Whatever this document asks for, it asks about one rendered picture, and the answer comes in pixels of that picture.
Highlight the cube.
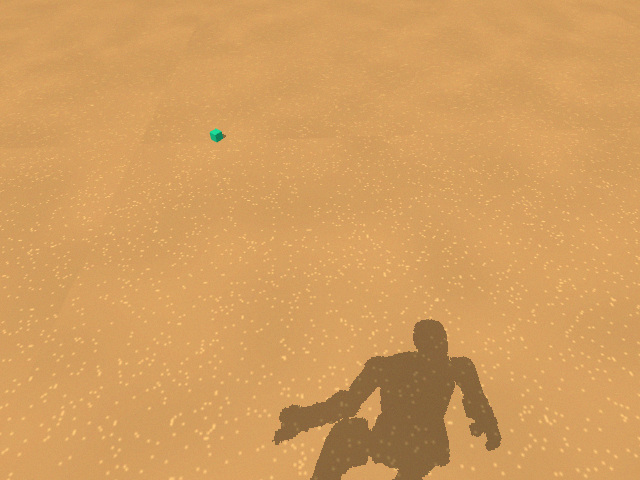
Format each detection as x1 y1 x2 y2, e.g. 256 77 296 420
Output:
209 129 223 142

